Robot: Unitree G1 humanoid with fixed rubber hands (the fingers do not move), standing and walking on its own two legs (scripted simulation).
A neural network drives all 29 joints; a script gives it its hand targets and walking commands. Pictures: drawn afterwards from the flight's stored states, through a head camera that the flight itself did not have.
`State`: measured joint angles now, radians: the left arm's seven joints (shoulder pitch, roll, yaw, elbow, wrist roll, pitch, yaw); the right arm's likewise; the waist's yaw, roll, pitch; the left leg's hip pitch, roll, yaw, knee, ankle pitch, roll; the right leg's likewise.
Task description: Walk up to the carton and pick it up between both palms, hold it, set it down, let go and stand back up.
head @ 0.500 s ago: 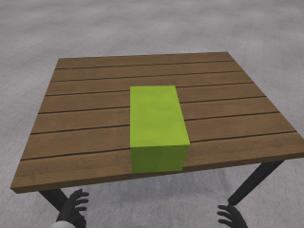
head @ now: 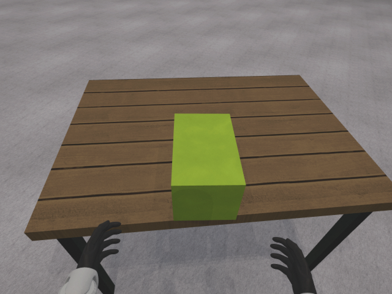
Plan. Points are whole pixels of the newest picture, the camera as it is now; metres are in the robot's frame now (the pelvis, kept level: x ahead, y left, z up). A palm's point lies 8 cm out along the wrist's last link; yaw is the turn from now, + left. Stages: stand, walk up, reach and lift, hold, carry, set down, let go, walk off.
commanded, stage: reach and lift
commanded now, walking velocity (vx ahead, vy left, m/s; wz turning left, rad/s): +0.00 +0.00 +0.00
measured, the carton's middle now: (203, 163) +0.47 +0.04 -0.02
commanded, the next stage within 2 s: none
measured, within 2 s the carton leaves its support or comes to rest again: neither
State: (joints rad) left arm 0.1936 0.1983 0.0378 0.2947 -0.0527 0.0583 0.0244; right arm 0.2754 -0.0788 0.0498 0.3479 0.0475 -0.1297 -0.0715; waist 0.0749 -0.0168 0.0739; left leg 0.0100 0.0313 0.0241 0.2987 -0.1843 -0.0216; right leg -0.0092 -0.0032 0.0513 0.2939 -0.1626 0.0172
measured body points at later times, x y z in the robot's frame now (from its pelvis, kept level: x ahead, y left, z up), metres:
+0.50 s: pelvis +0.02 +0.00 +0.00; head +0.01 +0.02 +0.45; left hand +0.25 +0.24 +0.02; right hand +0.27 -0.14 +0.01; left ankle +0.00 +0.13 -0.75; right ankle +0.01 -0.13 -0.75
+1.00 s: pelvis +0.01 +0.01 +0.00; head +0.02 +0.02 +0.45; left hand +0.31 +0.25 +0.07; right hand +0.35 -0.12 +0.07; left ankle +0.00 +0.13 -0.75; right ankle +0.01 -0.13 -0.75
